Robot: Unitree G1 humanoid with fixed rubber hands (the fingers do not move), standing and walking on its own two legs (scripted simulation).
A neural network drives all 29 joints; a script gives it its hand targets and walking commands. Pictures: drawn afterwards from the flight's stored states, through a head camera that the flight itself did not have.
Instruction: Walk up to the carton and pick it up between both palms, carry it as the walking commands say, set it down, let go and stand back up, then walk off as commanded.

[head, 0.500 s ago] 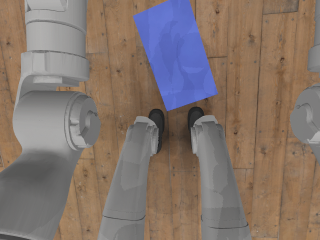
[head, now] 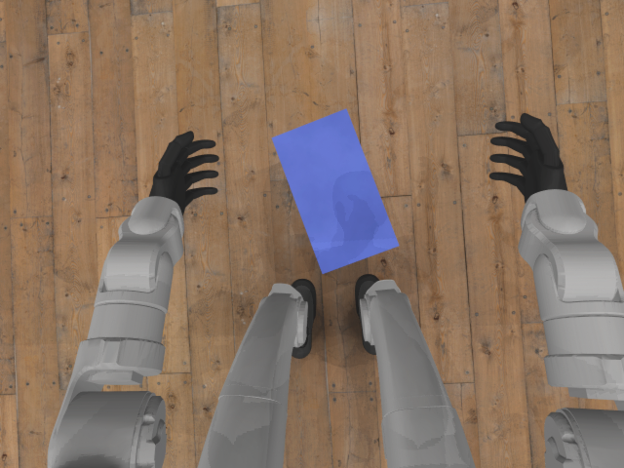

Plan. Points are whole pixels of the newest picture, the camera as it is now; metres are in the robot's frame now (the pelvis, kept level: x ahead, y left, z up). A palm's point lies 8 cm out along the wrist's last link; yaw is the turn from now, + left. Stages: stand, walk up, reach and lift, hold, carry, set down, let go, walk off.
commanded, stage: let go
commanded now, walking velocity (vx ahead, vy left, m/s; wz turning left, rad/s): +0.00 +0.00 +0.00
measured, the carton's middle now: (334, 198) +0.44 +0.02 -0.56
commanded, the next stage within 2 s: stand in 1.00 s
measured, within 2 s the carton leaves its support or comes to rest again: neither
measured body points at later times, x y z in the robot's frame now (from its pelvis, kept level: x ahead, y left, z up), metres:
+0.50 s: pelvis +0.09 +0.01 +0.07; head +0.17 +0.00 +0.51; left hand +0.28 +0.26 -0.01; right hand +0.29 -0.24 -0.02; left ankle +0.09 +0.10 -0.65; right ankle +0.11 -0.09 -0.65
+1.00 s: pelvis +0.08 +0.02 +0.07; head +0.09 +0.01 +0.52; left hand +0.25 +0.26 +0.01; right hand +0.24 -0.24 +0.00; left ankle +0.09 +0.10 -0.65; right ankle +0.11 -0.09 -0.65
